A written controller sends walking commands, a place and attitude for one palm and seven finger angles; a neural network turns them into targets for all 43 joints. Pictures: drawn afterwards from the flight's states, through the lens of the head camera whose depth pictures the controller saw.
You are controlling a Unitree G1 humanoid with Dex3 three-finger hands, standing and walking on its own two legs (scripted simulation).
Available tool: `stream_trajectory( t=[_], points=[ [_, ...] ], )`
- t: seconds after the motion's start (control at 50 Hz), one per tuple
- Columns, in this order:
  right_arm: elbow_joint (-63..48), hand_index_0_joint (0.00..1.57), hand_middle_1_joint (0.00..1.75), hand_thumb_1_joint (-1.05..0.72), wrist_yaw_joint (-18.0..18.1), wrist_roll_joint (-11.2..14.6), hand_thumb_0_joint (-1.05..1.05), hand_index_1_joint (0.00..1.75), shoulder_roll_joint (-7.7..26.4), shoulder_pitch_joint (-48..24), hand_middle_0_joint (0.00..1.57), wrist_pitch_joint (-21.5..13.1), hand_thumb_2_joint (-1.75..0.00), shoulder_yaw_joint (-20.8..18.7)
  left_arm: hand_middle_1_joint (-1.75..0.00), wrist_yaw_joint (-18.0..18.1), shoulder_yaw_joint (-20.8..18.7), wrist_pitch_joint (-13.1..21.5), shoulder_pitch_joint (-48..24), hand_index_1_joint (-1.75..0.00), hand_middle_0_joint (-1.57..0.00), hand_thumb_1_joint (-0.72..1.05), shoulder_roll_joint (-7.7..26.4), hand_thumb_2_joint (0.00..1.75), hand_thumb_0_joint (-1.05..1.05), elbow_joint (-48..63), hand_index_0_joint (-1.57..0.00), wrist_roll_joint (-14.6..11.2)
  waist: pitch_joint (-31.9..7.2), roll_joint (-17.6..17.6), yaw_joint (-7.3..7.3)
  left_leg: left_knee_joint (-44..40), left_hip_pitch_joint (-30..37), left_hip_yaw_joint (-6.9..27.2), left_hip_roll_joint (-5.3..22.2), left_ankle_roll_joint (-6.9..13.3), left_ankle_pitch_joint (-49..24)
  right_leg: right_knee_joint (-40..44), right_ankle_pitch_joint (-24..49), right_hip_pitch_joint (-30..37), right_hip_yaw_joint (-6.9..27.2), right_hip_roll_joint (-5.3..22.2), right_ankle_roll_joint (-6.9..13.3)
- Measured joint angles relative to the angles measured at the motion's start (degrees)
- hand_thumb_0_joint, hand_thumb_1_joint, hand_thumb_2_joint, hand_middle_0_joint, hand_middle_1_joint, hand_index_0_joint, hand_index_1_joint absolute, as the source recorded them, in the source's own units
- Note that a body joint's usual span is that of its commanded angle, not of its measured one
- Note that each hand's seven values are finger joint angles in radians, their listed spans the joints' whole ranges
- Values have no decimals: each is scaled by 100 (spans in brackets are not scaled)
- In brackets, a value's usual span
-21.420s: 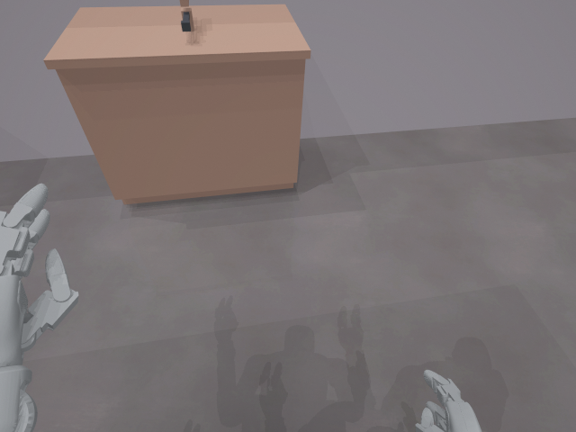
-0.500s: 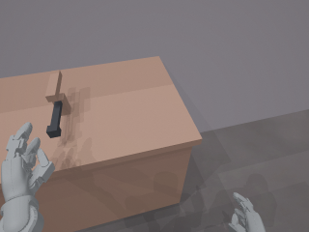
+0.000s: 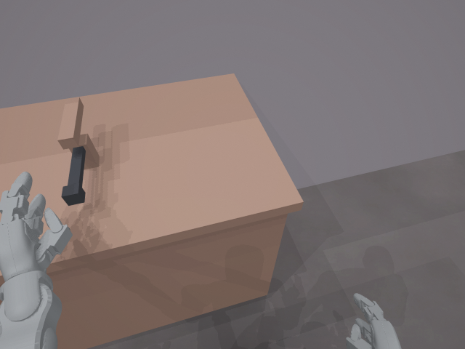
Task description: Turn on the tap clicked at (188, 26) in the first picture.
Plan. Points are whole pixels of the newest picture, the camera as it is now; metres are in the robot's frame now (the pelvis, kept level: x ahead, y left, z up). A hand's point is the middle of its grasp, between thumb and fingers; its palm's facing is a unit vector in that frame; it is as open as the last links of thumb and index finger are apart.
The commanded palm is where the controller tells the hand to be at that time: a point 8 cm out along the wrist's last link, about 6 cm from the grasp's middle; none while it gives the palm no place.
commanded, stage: reach beside the lever's end, fingers flat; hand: left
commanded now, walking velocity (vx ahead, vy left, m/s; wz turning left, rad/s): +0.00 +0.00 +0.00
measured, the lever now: (73, 194) +0.34 +0.33 +0.06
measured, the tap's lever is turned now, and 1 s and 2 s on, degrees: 0 0 6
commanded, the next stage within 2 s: push the lever round in 1.18 s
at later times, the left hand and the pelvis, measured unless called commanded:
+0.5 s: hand (52, 220) +0.28 +0.33 +0.08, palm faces +0.60 -0.79 -0.11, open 7.7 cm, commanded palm +0.24 +0.37 +0.08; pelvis +0.00 +0.00 -0.01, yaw -1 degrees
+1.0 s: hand (58, 207) +0.32 +0.35 +0.06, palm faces +0.57 -0.82 -0.11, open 7.8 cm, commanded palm +0.27 +0.38 +0.06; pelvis +0.00 +0.01 -0.01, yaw -2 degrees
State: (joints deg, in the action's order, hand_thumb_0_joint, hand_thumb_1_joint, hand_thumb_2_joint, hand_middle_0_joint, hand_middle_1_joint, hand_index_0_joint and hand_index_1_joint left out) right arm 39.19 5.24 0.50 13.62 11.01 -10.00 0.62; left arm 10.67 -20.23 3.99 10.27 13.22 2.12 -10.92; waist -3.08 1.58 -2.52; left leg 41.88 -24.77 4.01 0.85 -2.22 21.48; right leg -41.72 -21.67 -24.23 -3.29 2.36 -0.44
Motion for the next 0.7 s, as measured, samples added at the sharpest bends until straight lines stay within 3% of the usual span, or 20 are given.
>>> stream_trajectory(
  t=[0.34, 0.54, 0.7],
  points=[
    [105, 20, 30, -91, 9, 12, 1, 30, 37, 69, 20, 105, -90, -72, -20, -320, -493, 475, -667, -21, -17, 90, 250, 90, 2, -1221, -17, -59, -32, -17, 89, 126, -272, -21, 35, -10, 26, -121, -8, -287, 28, -37, 14],
    [142, 20, 30, -91, 36, 16, 1, 30, 62, 118, 21, 213, -90, -92, -18, -623, -973, 713, -1156, -18, -16, 90, 600, 90, 2, -2088, -16, -114, -45, -54, 158, 285, -523, -1, 68, -17, 61, -219, -8, -511, 16, -74, 21],
    [172, 20, 30, -91, 64, 15, 1, 30, 122, 194, 21, 282, -90, -96, -16, -858, -1124, 839, -1706, -16, -15, 90, 816, 90, 2, -2785, -15, -72, -43, -71, 211, 473, -825, 20, 59, 7, 98, -336, -12, -774, 5, -69, -2]
  ],
)
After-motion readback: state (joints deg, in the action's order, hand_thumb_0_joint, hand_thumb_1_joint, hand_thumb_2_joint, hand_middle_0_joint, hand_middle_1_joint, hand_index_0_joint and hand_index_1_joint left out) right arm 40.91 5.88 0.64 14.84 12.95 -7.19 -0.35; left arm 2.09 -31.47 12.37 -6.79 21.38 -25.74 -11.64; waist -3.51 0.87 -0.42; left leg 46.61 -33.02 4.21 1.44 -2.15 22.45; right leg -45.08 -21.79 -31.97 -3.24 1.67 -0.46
